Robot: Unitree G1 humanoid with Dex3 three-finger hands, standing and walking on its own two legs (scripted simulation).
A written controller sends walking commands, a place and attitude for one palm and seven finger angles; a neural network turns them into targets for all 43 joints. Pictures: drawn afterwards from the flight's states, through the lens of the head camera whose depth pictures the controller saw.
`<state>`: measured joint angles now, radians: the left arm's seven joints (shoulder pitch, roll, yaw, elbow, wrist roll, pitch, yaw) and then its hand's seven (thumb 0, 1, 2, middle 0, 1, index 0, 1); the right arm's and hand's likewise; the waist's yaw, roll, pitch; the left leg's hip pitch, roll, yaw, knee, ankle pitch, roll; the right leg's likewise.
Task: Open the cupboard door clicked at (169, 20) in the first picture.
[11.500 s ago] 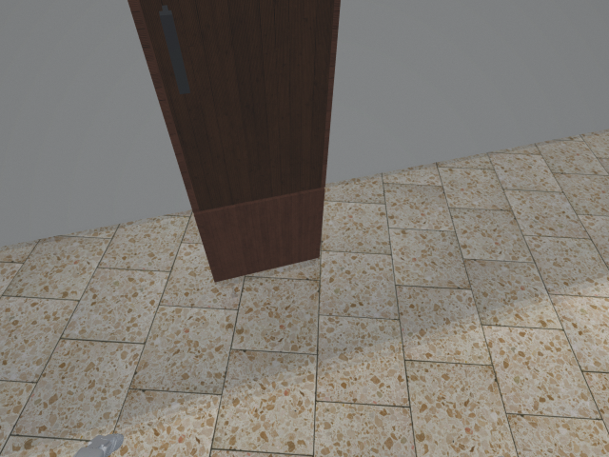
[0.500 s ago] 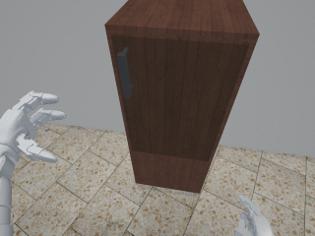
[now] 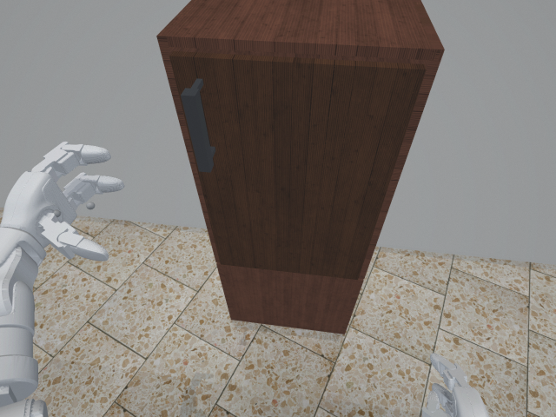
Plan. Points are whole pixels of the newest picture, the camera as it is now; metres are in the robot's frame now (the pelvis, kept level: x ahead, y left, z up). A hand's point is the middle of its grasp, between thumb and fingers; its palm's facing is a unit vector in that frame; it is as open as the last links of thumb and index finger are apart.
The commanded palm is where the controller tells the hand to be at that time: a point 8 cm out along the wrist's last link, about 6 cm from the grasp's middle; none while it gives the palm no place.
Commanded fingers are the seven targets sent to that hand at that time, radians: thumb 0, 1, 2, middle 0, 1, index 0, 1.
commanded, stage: move the hooked fingers beside the handle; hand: left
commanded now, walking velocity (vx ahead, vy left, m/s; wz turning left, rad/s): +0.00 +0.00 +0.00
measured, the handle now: (202, 127) +0.54 +0.17 +0.14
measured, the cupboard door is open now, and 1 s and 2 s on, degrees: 0 0 0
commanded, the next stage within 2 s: none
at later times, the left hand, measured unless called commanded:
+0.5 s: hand (120, 178) +0.39 +0.26 +0.15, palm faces -0.05 -1.00 -0.01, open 14.0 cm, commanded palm +0.37 +0.30 +0.15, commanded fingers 0.00 -0.50 0.30 -0.30 -1.20 -0.30 -1.20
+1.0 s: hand (151, 151) +0.45 +0.23 +0.15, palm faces -0.03 -1.00 +0.02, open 14.0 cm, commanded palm +0.44 +0.28 +0.15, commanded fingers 0.00 -0.50 0.30 -0.30 -1.20 -0.30 -1.20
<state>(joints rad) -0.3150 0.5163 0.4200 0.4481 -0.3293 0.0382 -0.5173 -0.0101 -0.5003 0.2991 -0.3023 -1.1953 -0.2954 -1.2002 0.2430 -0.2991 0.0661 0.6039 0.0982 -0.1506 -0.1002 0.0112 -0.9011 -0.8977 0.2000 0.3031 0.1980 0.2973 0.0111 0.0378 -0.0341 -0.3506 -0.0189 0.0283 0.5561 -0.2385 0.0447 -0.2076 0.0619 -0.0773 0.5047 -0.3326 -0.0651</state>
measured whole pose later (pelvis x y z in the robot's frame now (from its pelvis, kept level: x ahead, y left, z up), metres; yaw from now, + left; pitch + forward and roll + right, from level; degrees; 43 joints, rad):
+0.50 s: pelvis +0.00 +0.02 +0.00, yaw +0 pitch +4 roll -1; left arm -0.52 0.50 0.35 0.65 -0.26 0.02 -0.43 -0.01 -0.50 0.30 -0.30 -1.20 -0.30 -1.20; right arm 0.29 -0.29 0.06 0.61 0.09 -0.10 -0.09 0.01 -0.90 -0.90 0.20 0.30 0.20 0.30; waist -0.03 0.03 -0.05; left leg -0.39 -0.03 0.04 0.56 -0.24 0.07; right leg -0.25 0.04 -0.07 0.52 -0.34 -0.05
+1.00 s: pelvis +0.00 +0.02 +0.00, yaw -1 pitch +6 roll -1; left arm -0.78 0.51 0.34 0.95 -0.20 -0.09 -0.36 -0.01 -0.50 0.30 -0.30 -1.20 -0.30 -1.20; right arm 0.34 -0.30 0.05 0.65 0.07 -0.04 -0.07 0.01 -0.90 -0.90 0.20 0.30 0.20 0.30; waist -0.08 0.01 -0.04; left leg -0.45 -0.03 0.05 0.57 -0.24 0.07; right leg -0.31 0.05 -0.06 0.54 -0.34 -0.05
